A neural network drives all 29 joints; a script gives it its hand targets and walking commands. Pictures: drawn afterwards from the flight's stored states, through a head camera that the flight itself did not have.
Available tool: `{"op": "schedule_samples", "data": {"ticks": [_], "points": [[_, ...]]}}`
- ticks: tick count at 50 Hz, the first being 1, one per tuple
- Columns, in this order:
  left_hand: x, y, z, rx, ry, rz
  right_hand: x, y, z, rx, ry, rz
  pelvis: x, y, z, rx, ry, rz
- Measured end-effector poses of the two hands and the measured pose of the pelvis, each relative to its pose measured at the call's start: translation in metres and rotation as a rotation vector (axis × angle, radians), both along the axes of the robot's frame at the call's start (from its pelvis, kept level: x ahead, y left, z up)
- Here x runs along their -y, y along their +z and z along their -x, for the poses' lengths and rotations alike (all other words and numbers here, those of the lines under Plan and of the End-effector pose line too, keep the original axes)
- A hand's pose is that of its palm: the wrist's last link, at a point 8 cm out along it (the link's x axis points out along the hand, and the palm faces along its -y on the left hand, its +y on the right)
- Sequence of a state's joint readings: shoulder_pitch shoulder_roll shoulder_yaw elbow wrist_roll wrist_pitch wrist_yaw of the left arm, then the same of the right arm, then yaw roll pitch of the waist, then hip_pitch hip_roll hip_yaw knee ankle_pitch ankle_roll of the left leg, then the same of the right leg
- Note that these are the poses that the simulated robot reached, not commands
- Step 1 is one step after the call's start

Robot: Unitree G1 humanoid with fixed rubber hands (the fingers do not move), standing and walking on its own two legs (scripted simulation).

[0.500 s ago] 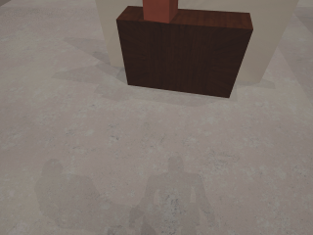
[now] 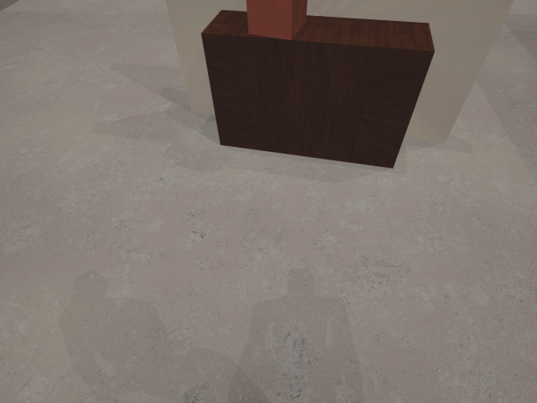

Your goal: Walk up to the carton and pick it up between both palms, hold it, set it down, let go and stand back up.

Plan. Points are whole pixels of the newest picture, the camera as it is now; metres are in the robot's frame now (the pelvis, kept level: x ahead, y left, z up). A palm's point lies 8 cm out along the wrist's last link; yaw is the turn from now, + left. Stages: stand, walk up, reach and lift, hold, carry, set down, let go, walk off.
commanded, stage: stand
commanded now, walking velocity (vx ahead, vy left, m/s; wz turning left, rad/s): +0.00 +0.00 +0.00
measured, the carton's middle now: out of the picture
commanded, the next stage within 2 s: walk up in 0.30 s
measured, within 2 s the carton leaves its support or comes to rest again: neither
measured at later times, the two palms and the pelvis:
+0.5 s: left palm out of the picture -0.03 +0.20 -0.15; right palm out of the picture -0.04 -0.20 -0.15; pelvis -0.01 +0.00 +0.00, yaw +0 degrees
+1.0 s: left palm (145, 376) +0.21 +0.24 -0.14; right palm out of the picture -0.01 -0.22 -0.14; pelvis +0.12 -0.01 -0.01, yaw -5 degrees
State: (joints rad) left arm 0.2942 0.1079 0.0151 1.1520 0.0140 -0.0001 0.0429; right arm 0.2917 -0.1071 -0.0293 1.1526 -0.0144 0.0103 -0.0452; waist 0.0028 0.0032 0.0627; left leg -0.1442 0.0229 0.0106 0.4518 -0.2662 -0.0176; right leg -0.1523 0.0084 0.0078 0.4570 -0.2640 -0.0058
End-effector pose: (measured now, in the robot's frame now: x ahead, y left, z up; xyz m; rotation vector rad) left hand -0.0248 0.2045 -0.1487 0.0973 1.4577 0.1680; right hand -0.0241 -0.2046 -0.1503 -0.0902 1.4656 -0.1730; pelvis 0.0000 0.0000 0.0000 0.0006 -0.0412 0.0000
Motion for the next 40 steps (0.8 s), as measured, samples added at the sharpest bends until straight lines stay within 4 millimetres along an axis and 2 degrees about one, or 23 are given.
{"op": "schedule_samples", "data": {"ticks": [8, 15, 25, 29, 34, 37, 40], "points": [[0.003, -0.001, -0.006, 0.022, -0.001, 0.005, -0.008, -0.001, 0.005, -0.003, -0.003, -0.020, 0.001, 0.000, 0.002, -0.001, 0.002, 0.000], [0.004, 0.000, -0.001, 0.011, -0.007, 0.004, -0.010, -0.001, 0.011, -0.009, -0.003, -0.026, 0.001, 0.000, 0.006, 0.002, 0.000, 0.000], [0.001, 0.001, 0.006, 0.010, 0.006, -0.007, -0.003, -0.001, 0.017, -0.014, 0.002, -0.012, 0.003, 0.001, 0.008, 0.004, 0.006, 0.001], [-0.007, 0.003, 0.008, 0.029, -0.008, -0.010, 0.009, 0.002, 0.011, 0.021, 0.030, 0.002, 0.002, 0.000, 0.004, -0.011, 0.000, 0.004], [-0.033, 0.000, 0.008, 0.016, 0.011, -0.036, 0.023, 0.005, -0.013, 0.084, 0.081, 0.049, -0.008, -0.006, -0.007, -0.020, 0.021, 0.018], [-0.053, -0.006, -0.006, -0.010, -0.037, -0.051, 0.026, 0.004, -0.023, 0.138, 0.049, 0.089, -0.016, -0.013, -0.019, -0.011, -0.006, 0.005], [-0.063, -0.003, -0.044, 0.025, -0.107, -0.055, 0.025, 0.008, -0.016, 0.109, -0.006, 0.114, -0.016, -0.011, -0.036, -0.002, -0.035, 0.007]]}}
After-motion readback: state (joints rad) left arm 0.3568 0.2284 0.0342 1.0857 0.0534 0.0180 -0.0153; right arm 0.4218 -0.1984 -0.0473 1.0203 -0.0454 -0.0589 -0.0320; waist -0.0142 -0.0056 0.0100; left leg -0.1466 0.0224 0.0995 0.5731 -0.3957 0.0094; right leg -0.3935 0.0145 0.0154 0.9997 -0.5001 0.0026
